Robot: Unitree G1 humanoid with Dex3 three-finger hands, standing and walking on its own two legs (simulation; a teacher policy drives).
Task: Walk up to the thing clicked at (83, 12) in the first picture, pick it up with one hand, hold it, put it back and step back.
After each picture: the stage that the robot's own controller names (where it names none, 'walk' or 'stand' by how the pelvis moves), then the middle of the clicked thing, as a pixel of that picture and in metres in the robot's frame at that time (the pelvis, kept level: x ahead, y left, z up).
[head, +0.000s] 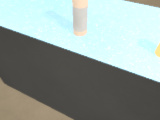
stand; (80, 10) +0.70 +0.05 +0.14
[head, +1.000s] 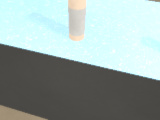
walk; (77, 11) +0.61 +0.06 +0.16
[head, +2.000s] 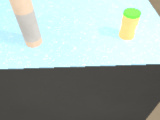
stand; (25, 16) +0.55 +0.24 +0.18
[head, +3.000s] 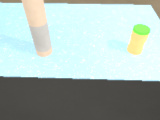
walk; (39, 27) +0.54 +0.22 +0.15
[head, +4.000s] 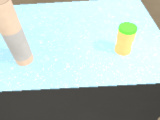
stand; (13, 35) +0.46 +0.28 +0.16
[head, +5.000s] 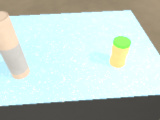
stand; (10, 49) +0.43 +0.29 +0.13
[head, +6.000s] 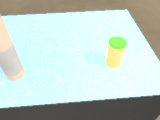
stand; (4, 50) +0.43 +0.30 +0.13
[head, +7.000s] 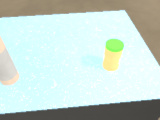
stand; out of the picture +0.40 +0.31 +0.14
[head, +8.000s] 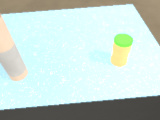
stand; (6, 51) +0.43 +0.27 +0.14
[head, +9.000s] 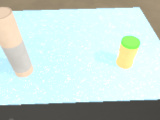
rise first; (13, 47) +0.42 +0.28 +0.14
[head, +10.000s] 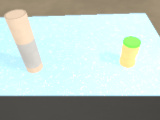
go down; (26, 44) +0.46 +0.28 +0.14
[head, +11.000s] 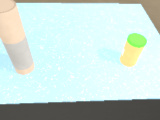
go down; (15, 42) +0.43 +0.24 +0.14
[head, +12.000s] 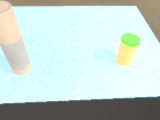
approach; (11, 43) +0.44 +0.25 +0.15
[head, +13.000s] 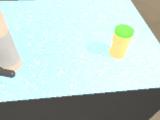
close; out of the picture +0.44 +0.27 +0.16
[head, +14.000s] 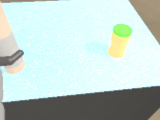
lift; (2, 39) +0.43 +0.26 +0.17
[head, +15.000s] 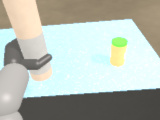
lift; (31, 41) +0.35 +0.16 +0.27
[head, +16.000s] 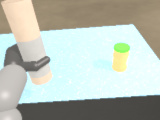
hold; (31, 44) +0.35 +0.18 +0.26
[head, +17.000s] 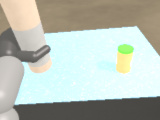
hold; (28, 31) +0.32 +0.16 +0.33
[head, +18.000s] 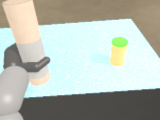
hold; (30, 46) +0.35 +0.18 +0.25
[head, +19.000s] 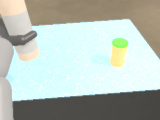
crouch; (17, 20) +0.41 +0.21 +0.30
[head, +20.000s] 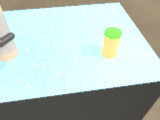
lower; out of the picture +0.47 +0.27 +0.23
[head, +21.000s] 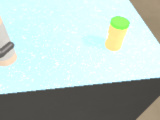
lower; out of the picture +0.46 +0.27 +0.18
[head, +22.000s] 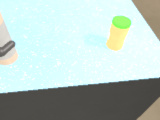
lower; out of the picture +0.46 +0.27 +0.18
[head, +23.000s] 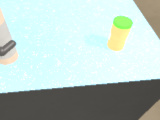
lower; out of the picture +0.46 +0.27 +0.18
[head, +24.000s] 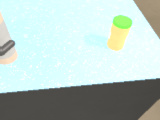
lower; out of the picture +0.46 +0.27 +0.18
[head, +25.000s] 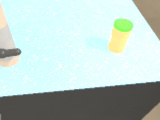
open; out of the picture +0.45 +0.27 +0.17
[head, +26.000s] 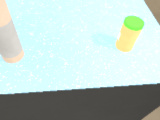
sink last; (0, 26) +0.45 +0.25 +0.17
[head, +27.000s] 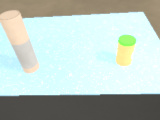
sink last; (22, 45) +0.47 +0.29 +0.14
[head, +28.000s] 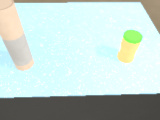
stand; (14, 39) +0.44 +0.27 +0.14
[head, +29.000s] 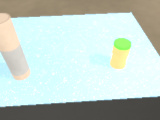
stand; (11, 50) +0.43 +0.28 +0.13
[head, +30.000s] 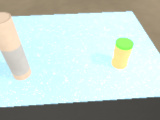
stand; (12, 50) +0.43 +0.28 +0.13
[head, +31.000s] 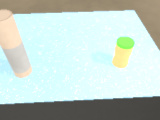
stand; (13, 48) +0.44 +0.27 +0.13
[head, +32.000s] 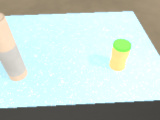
stand; (7, 51) +0.43 +0.29 +0.13
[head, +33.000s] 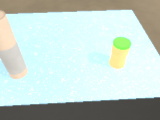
stand; (8, 49) +0.43 +0.29 +0.13
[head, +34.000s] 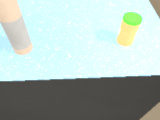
walk; (12, 22) +0.49 +0.27 +0.15
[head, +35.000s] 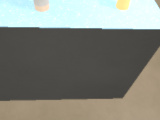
walk; out of the picture +0.74 +0.24 +0.15
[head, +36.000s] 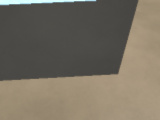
stand; out of the picture +1.09 +0.34 +0.16
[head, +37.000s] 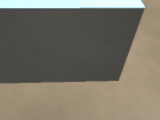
stand; out of the picture +1.05 +0.26 +0.14
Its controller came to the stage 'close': yes
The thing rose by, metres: 0.20
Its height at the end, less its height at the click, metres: +0.00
